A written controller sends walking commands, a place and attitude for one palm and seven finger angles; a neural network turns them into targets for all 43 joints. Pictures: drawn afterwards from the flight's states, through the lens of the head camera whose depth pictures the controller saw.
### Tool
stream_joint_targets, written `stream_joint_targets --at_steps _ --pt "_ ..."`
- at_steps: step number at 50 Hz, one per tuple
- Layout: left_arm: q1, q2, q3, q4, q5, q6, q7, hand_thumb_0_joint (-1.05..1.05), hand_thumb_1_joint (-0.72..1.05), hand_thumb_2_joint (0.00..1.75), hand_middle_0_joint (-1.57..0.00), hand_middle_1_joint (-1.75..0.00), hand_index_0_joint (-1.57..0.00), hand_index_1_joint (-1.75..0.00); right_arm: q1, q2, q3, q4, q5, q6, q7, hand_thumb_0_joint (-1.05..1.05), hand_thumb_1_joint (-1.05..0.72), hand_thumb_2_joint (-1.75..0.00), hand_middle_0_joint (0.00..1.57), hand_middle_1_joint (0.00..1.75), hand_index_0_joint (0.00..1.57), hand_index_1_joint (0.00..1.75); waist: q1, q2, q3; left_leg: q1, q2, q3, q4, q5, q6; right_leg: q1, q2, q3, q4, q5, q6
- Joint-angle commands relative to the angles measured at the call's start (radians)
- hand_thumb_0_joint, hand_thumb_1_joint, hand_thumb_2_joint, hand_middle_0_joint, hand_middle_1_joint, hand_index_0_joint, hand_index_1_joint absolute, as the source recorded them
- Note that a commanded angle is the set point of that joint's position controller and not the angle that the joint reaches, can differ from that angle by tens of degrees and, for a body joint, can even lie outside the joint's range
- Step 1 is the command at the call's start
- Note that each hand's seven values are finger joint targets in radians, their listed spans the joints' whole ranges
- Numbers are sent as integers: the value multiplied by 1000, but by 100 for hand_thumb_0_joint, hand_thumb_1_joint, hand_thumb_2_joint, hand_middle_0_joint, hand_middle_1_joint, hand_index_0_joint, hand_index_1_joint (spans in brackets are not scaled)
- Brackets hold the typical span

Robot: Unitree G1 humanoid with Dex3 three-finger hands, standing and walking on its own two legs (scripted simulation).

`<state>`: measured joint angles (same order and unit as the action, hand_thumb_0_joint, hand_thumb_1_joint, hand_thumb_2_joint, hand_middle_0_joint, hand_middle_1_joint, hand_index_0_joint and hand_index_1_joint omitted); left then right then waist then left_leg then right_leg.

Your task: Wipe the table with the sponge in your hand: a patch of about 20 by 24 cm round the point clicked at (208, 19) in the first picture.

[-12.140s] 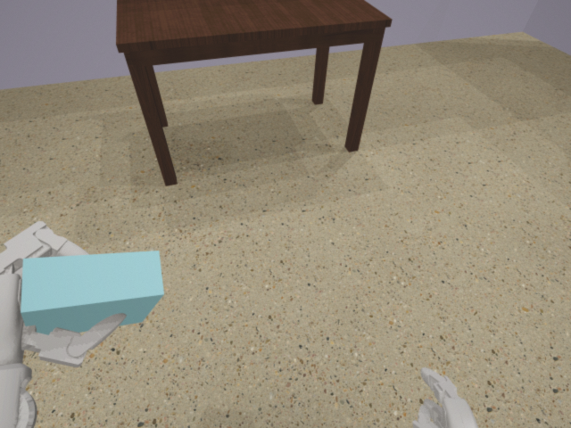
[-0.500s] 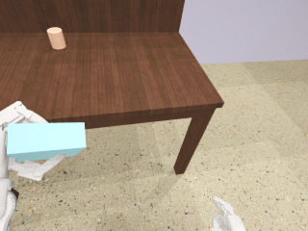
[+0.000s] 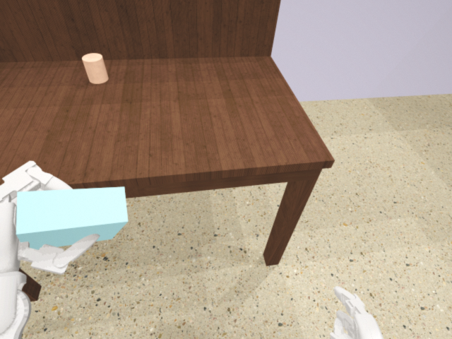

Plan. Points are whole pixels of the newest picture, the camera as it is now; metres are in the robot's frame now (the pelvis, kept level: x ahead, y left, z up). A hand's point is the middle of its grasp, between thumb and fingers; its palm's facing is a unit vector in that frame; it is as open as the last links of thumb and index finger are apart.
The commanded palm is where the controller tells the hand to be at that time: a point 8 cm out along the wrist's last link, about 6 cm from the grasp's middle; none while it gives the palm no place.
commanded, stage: come to a stop and stand still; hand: left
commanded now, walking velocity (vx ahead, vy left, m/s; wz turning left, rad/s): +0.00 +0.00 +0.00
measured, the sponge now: (88, 218) +0.23 +0.23 +0.14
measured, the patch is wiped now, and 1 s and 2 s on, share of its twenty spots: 0.00 0.00 0.00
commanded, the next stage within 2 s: look again from close up in 0.58 s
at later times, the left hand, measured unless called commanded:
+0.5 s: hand (94, 194) +0.26 +0.23 +0.15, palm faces +0.40 -0.83 -0.39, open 9.2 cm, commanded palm +0.21 +0.26 +0.17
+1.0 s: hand (84, 196) +0.26 +0.24 +0.15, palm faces +0.41 -0.83 -0.37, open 9.2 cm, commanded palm +0.20 +0.27 +0.17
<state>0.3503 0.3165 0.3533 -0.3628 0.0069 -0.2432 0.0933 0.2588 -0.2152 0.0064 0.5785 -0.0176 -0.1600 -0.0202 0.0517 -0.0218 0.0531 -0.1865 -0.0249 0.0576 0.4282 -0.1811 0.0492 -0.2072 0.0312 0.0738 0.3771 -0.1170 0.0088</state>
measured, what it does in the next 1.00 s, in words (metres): shifts its weight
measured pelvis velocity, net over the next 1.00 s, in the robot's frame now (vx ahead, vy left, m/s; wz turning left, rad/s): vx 0.05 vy -0.01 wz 0.03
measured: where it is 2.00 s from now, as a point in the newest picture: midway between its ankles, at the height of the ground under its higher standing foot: outside the picture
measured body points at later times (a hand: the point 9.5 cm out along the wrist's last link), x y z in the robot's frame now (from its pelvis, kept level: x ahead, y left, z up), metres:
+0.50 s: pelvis +0.06 -0.02 +0.00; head +0.07 -0.02 +0.45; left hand +0.24 +0.27 +0.17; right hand +0.24 -0.25 -0.07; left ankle +0.04 +0.08 -0.74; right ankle +0.07 -0.13 -0.74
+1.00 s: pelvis +0.05 -0.01 +0.01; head +0.06 -0.01 +0.45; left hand +0.23 +0.29 +0.17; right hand +0.23 -0.23 -0.08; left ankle +0.04 +0.08 -0.74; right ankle +0.07 -0.13 -0.74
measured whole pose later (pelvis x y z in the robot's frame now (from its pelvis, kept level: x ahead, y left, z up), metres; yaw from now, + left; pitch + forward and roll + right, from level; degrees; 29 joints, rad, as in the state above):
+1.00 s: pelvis +0.05 -0.01 +0.01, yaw +2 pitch -1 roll -1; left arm 0.44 0.35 0.33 -0.40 -0.04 -0.18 0.10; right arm 0.23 -0.20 0.02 0.57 0.00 -0.06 -0.05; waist 0.03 0.00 0.02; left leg -0.15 -0.02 0.02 0.37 -0.22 0.03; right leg -0.16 0.04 0.04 0.33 -0.15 -0.01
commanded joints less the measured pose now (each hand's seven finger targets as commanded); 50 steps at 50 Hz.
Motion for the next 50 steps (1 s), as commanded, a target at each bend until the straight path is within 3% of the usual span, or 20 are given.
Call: stream_joint_targets --at_steps 1,8,11,13,19,23,29,33,35,38,42,43,50 --pt "-118 171 76 -221 -15 -60 22 0 10 130 -120 -160 -120 -160 -113 -106 -36 -164 10 -56 -10 0 -90 -90 20 30 20 30 -16 88 -104 -81 79 -106 -188 -261 -39 74 -11 24 -65 -131 -16" --pt "-27 214 125 -228 -38 -49 20 0 10 130 -120 -160 -120 -160 -120 -109 -39 -157 4 -45 -13 0 -90 -90 20 30 20 30 -18 61 -153 -3 42 -61 -95 24 -51 75 -30 48 -89 63 -30" --pt "-11 196 109 -224 -48 -44 18 0 10 130 -120 -160 -120 -160 -115 -104 -37 -158 9 -32 -15 0 -90 -90 20 30 20 30 -21 41 -177 7 37 -59 -79 76 -53 110 -38 43 -84 133 -28" --pt "-3 218 130 -236 -51 -40 19 0 10 130 -120 -160 -120 -160 -123 -109 -38 -156 7 -26 -17 0 -90 -90 20 30 20 30 -23 77 -184 36 35 -52 -77 118 -57 95 -33 38 -79 171 -28" --pt "7 196 100 -259 -58 -26 22 0 10 130 -120 -160 -120 -160 -126 -103 -37 -163 14 2 -22 0 -90 -90 20 30 20 30 -28 47 -214 63 39 -53 -58 207 -56 140 -44 13 -61 288 -23" --pt "20 213 115 -246 -62 -13 27 0 10 130 -120 -160 -120 -160 -135 -107 -40 -164 13 15 -29 0 -90 -90 20 30 20 30 -28 62 -198 91 36 -43 -62 207 -56 106 -36 20 -80 288 -19" --pt "-15 194 82 -268 -61 -7 32 0 10 130 -120 -160 -120 -160 -134 -104 -36 -173 18 34 -33 0 -90 -90 20 30 20 30 -31 79 -184 72 42 -53 -84 189 -56 126 -36 0 -81 245 -15" --pt "1 228 115 -273 -62 -4 35 0 10 130 -120 -160 -120 -160 -139 -107 -39 -174 16 38 -37 0 -90 -90 20 30 20 30 -28 92 -194 79 45 -51 -90 204 -58 128 -28 -9 -75 249 -13" --pt "2 205 95 -273 -64 -3 33 0 10 130 -120 -160 -120 -160 -132 -104 -36 -177 19 42 -36 0 -90 -90 20 30 20 30 -29 68 -192 59 47 -60 -96 207 -60 150 -27 -17 -64 248 -13" --pt "9 218 104 -283 -65 -2 33 0 10 130 -120 -160 -120 -160 -140 -109 -37 -176 18 40 -38 0 -90 -90 20 30 20 30 -28 107 -188 57 46 -59 -102 197 -65 135 -24 -17 -65 230 -13" --pt "9 204 91 -264 -65 -1 33 0 10 130 -120 -160 -120 -160 -130 -106 -36 -175 21 44 -38 0 -90 -90 20 30 20 30 -28 71 -168 24 52 -66 -116 136 -58 139 -24 -20 -70 181 -9" --pt "12 216 101 -267 -65 2 33 0 10 130 -120 -160 -120 -160 -142 -111 -34 -174 18 41 -40 0 -90 -90 20 30 20 30 -26 98 -162 27 51 -67 -122 130 -62 122 -22 -17 -69 167 -10" --pt "-19 198 79 -276 -61 -3 34 0 10 130 -120 -160 -120 -160 -137 -105 -34 -167 22 35 -42 0 -90 -90 20 30 20 30 -29 89 -157 -3 60 -77 -140 66 -57 132 -21 -28 -56 116 -6"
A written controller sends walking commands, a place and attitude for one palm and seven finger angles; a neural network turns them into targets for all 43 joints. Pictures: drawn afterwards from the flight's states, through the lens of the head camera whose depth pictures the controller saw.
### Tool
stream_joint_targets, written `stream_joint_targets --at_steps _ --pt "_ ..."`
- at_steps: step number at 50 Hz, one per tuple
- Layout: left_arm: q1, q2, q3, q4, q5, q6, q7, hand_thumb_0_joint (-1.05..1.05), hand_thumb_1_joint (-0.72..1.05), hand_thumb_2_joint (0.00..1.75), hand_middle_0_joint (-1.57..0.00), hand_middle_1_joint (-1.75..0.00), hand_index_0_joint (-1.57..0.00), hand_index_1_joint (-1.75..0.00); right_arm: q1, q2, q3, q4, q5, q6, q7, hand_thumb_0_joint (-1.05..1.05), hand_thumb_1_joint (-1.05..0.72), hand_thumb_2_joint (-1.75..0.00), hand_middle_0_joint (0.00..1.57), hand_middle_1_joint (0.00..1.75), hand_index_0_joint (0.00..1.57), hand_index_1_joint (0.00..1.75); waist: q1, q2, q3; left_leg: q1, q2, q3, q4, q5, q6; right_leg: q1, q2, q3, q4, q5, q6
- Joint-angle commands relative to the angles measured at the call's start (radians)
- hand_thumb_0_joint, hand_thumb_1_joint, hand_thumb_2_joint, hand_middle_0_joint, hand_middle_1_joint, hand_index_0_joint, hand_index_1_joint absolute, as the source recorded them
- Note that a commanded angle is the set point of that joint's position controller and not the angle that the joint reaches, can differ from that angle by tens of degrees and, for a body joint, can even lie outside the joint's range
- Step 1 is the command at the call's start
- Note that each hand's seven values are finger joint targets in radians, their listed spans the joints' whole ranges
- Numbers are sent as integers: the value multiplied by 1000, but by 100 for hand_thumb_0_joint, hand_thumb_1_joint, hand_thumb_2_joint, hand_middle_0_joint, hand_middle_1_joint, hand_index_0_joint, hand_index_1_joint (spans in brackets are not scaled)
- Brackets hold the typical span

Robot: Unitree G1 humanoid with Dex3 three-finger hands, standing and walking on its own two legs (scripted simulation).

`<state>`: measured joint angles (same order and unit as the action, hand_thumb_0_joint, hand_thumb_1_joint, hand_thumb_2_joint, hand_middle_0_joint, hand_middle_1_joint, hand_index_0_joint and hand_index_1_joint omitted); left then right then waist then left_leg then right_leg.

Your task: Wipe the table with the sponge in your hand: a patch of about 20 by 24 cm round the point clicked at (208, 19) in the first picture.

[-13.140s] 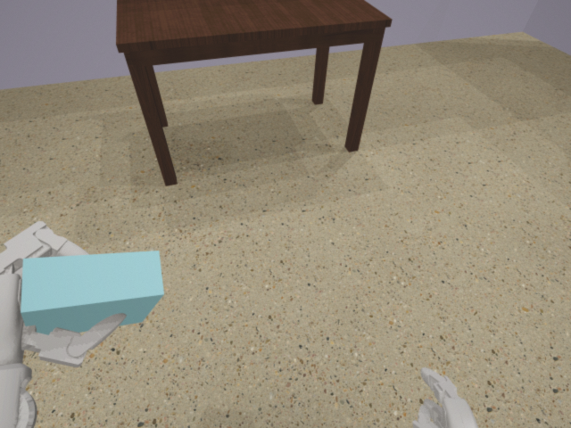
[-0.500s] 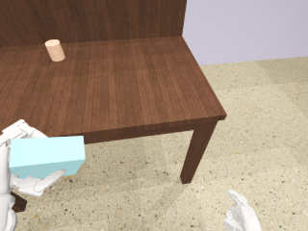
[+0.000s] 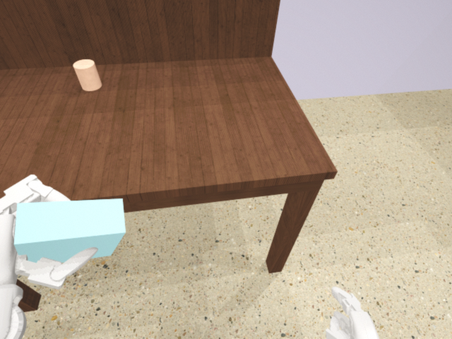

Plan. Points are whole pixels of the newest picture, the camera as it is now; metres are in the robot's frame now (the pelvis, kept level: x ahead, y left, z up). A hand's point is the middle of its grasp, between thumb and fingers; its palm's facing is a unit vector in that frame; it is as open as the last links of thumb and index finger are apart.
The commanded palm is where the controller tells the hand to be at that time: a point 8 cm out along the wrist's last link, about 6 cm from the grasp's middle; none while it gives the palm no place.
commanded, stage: shuffle to correct the standing spot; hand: left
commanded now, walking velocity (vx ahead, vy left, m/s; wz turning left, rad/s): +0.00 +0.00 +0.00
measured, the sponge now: (87, 232) +0.22 +0.22 +0.13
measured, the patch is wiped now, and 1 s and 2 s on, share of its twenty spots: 0.00 0.00 0.00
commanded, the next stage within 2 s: none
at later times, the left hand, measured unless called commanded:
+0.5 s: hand (66, 211) +0.24 +0.25 +0.15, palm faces +0.34 -0.85 -0.39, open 9.2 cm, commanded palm +0.19 +0.29 +0.17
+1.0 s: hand (87, 181) +0.30 +0.24 +0.15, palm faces +0.25 -0.87 -0.42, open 9.2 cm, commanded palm +0.24 +0.30 +0.17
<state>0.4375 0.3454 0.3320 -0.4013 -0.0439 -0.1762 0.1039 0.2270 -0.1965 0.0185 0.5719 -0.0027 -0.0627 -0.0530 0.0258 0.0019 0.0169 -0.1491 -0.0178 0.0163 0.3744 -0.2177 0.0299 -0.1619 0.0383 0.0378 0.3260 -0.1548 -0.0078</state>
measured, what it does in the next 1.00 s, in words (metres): steps on the spot: right foot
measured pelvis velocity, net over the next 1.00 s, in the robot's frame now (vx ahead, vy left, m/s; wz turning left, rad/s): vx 0.04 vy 0.04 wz -0.16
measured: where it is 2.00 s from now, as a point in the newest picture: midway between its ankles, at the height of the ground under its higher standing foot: outside the picture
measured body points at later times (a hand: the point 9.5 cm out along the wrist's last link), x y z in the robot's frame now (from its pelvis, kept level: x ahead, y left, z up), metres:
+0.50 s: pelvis +0.02 +0.02 -0.02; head +0.02 +0.02 +0.43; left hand +0.22 +0.30 +0.17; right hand +0.17 -0.23 -0.09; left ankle -0.01 +0.09 -0.75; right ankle +0.01 -0.11 -0.75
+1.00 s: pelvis +0.04 +0.04 -0.03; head +0.05 +0.03 +0.42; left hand +0.28 +0.29 +0.17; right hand +0.18 -0.21 -0.12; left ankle +0.00 +0.11 -0.71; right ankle +0.05 -0.04 -0.75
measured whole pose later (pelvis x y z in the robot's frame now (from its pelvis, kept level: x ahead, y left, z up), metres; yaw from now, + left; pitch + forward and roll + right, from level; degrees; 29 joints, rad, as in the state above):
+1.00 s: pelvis +0.04 +0.04 -0.03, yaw -9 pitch -2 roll +0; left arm 0.42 0.37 0.35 -0.47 -0.05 -0.19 0.13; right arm 0.19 -0.21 0.01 0.55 -0.01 -0.02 -0.01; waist 0.00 0.04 0.07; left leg -0.32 -0.03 0.10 0.95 -0.45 0.02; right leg -0.31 0.00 -0.15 0.68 -0.34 -0.08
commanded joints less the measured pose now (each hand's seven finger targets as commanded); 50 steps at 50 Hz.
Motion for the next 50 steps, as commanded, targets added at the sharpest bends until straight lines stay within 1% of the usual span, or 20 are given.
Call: stream_joint_targets --at_steps 1,15,18,20,23,27,28,30,33,35,37,39,40,43,45,46,47,48,49,50 --pt "-104 173 106 -235 -9 -71 25 0 10 130 -120 -160 -120 -160 -100 -125 -47 -159 6 -62 -10 0 -90 -90 20 30 20 30 -2 58 -122 -45 52 -36 -85 109 -38 94 -27 7 -4 163 10" --pt "-92 178 113 -222 -10 -90 31 0 10 130 -120 -160 -120 -160 -113 -147 -60 -160 -7 -64 1 0 -90 -90 20 30 20 30 -21 18 -78 -85 66 -29 25 -117 2 -69 -86 133 55 -107 -52" --pt "-94 205 139 -237 -14 -93 30 0 10 130 -120 -160 -120 -160 -125 -154 -64 -167 -5 -60 2 0 -90 -90 20 30 20 30 -21 55 -73 -55 71 -15 47 -70 0 -113 -87 143 99 -57 -59" --pt "-94 189 128 -250 -15 -98 31 0 10 130 -120 -160 -120 -160 -114 -153 -63 -170 1 -55 5 0 -90 -90 20 30 20 30 -22 49 -95 -62 93 -42 47 -15 0 -81 -80 111 184 16 -58" --pt "-73 210 154 -280 -20 -98 32 0 10 130 -120 -160 -120 -160 -118 -156 -64 -177 6 -52 3 0 -90 -90 20 30 20 30 -22 129 -108 -19 126 -56 32 93 -15 -115 -54 56 302 90 -43" --pt "-41 196 149 -279 -17 -97 36 0 10 130 -120 -160 -120 -160 -106 -151 -65 -182 11 -44 11 0 -90 -90 20 30 20 30 -20 74 -110 -48 139 -28 97 207 -4 -86 -59 35 306 38 -47" --pt "-38 211 166 -280 -20 -97 38 0 10 130 -120 -160 -120 -160 -113 -154 -65 -184 11 -44 10 0 -90 -90 20 30 20 30 -21 79 -110 -62 120 2 135 229 -20 -70 -76 67 294 139 -62" --pt "-35 211 167 -276 -22 -99 41 0 10 130 -120 -160 -120 -160 -110 -146 -68 -184 13 -31 16 0 -90 -90 20 30 20 30 -25 -25 -145 -135 77 33 260 215 -39 23 -147 176 272 346 -100" --pt "-1 244 211 -267 -22 -104 45 0 10 130 -120 -160 -120 -160 -120 -145 -72 -178 13 -13 28 0 -90 -90 20 30 20 30 -25 -76 -149 -211 27 36 346 5 -42 54 -268 386 219 489 -159" --pt "7 224 198 -287 -21 -102 42 0 10 130 -120 -160 -120 -160 -122 -128 -63 -179 15 1 35 0 -90 -90 20 30 20 30 -30 -78 -148 -156 46 12 208 -51 -27 19 -246 337 248 401 -128" --pt "-8 225 196 -330 -28 -99 37 0 10 130 -120 -160 -120 -160 -120 -139 -67 -181 21 6 26 0 -90 -90 20 30 20 30 -40 23 -168 53 93 -9 100 223 -26 -119 -113 148 380 315 -58" --pt "-18 230 182 -385 -23 -103 39 0 10 130 -120 -160 -120 -160 -100 -135 -69 -185 12 -7 23 0 -90 -90 20 30 20 30 -47 225 -177 317 226 -120 47 722 -70 -422 -35 -70 608 -255 -5" --pt "-19 212 163 -378 -13 -101 38 0 10 130 -120 -160 -120 -160 -105 -133 -72 -189 0 -21 30 0 -90 -90 20 30 20 30 -38 246 -145 293 234 -96 29 701 -83 -436 -41 -104 667 -313 -14" --pt "-43 191 135 -329 -12 -74 50 0 10 130 -120 -160 -120 -160 -96 -137 -64 -182 3 -36 29 0 -90 -90 20 30 20 30 -29 118 -97 171 205 37 67 672 -34 -308 -62 -175 487 -226 -22" --pt "-75 178 124 -291 -7 -57 58 0 10 130 -120 -160 -120 -160 -120 -147 -63 -181 0 -28 28 0 -90 -90 20 30 20 30 -8 117 -116 -28 167 84 188 627 -56 -8 -55 -207 268 -80 -44" --pt "-67 194 143 -272 -7 -60 60 0 10 130 -120 -160 -120 -160 -138 -150 -62 -179 2 -22 25 0 -90 -90 20 30 20 30 14 69 -143 -169 143 81 360 489 -55 171 -93 -128 183 59 -75" --pt "-63 224 164 -270 -8 -63 63 0 10 130 -120 -160 -120 -160 -140 -143 -65 -189 8 -15 23 0 -90 -90 20 30 20 30 14 -118 -179 -381 48 89 678 200 -52 290 -283 217 144 281 -179" --pt "-20 216 180 -209 -20 -75 60 0 10 130 -120 -160 -120 -160 -143 -154 -70 -199 -1 -17 28 0 -90 -90 20 30 20 30 -11 -152 -124 -479 0 -1 861 -252 -38 185 -477 538 34 393 -256" --pt "-18 192 161 -228 -24 -81 58 0 10 130 -120 -160 -120 -160 -102 -150 -67 -179 -2 5 45 0 -90 -90 20 30 20 30 -17 -99 -96 -492 49 -130 903 -277 -44 90 -504 543 -3 223 -224" --pt "-36 204 165 -279 -19 -90 53 0 10 130 -120 -160 -120 -160 -111 -144 -65 -177 4 15 57 0 -90 -90 20 30 20 30 -15 -79 -76 -494 91 -180 894 -236 -45 30 -491 488 4 99 -215"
